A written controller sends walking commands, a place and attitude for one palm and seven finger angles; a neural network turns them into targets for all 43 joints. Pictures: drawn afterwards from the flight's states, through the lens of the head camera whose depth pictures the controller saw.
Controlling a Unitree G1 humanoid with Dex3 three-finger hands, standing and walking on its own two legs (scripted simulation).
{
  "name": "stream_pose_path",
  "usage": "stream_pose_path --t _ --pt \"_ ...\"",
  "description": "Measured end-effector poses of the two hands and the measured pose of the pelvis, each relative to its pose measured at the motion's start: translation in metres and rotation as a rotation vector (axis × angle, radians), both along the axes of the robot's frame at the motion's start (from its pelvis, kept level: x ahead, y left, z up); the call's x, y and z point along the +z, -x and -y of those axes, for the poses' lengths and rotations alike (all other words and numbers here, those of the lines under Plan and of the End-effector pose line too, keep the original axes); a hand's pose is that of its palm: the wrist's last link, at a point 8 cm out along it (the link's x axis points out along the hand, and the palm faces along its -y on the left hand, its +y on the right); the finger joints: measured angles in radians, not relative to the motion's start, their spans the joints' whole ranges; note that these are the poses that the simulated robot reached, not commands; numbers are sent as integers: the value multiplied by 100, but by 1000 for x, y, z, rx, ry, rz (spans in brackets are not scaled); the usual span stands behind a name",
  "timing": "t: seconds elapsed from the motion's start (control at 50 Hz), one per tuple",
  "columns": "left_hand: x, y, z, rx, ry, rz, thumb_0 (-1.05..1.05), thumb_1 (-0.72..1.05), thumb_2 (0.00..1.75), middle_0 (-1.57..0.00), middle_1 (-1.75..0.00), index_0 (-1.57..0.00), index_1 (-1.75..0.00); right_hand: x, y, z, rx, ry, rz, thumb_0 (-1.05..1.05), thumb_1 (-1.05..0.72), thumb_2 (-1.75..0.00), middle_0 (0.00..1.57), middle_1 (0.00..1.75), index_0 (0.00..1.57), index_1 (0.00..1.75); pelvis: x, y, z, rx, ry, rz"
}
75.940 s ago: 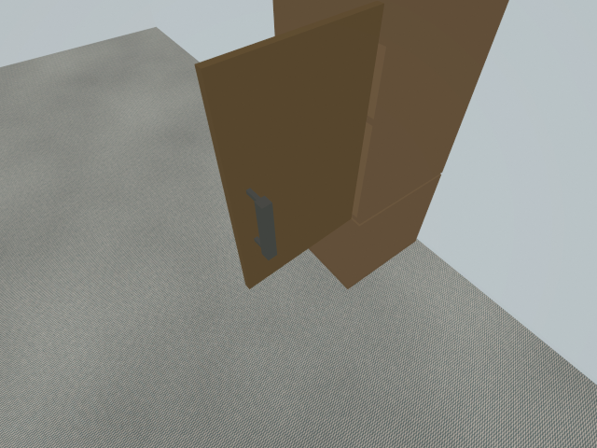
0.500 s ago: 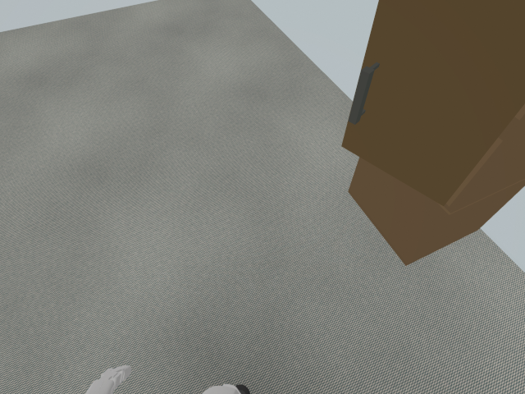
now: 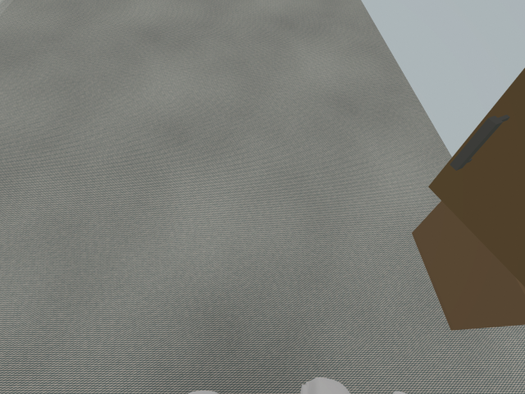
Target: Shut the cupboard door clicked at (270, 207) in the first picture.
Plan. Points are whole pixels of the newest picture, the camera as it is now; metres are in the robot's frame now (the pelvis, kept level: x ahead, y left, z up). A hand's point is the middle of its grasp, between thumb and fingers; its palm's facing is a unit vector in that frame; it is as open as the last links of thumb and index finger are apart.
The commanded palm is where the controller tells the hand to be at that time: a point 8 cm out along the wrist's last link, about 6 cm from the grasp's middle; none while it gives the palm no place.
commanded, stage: walk to a spot facing it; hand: left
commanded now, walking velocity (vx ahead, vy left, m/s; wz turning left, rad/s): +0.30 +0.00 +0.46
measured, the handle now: (479, 142) +0.73 -0.53 -0.09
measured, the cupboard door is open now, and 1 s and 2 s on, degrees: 22 22 22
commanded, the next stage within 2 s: turn to face it in 0.76 s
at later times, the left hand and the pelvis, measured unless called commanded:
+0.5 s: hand (183, 377) +0.16 +0.13 -0.13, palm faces +0.28 -0.93 -0.25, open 7.4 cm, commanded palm none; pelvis +0.13 -0.07 +0.01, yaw +16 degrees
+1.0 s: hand out of the picture +0.13 +0.18 -0.18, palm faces +0.55 -0.81 -0.20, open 7.4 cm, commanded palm none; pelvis +0.19 -0.01 +0.00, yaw +30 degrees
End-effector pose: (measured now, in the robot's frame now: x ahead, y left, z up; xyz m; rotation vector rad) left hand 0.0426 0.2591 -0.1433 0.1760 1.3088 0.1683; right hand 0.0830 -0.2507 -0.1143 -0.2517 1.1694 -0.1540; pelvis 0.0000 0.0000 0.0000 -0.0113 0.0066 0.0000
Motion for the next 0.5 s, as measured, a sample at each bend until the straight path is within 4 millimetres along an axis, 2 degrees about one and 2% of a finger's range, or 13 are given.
stream_pose_path --t 0.14,0.24,0.3,0.34,0.38,0.5 --pt "26 -38 -5 31 -28 108 1 91 90 -20 -30 -20 -30 -2 11 -6 12 -41 -94 1 -91 -90 20 30 20 30 12 -25 7 60 -4 -2" --pt "38 -79 12 28 -49 167 1 91 90 -20 -29 -19 -30 -15 13 8 2 -76 -175 1 -91 -90 20 30 20 30 10 -50 24 93 -26 -6" --pt "40 -104 28 27 -65 205 1 91 90 -20 -30 -19 -30 -29 5 24 0 -94 -220 1 -91 -90 20 30 20 30 3 -70 39 117 -39 -9" --pt "37 -115 39 42 -83 239 1 91 90 -20 -30 -20 -30 -41 -9 36 14 -98 -245 1 -91 -90 20 30 20 30 -6 -83 49 146 -42 -10" --pt "40 -114 50 84 -85 240 0 91 90 -20 -30 -20 -30 -42 -29 45 47 -92 -262 1 -91 -90 20 30 20 30 -3 -94 55 189 -37 -3" --pt "41 -92 83 234 -51 147 0 91 90 -20 -30 -20 -30 -24 -120 55 157 -77 -202 1 -91 -90 20 30 20 30 13 -130 66 285 -54 -11"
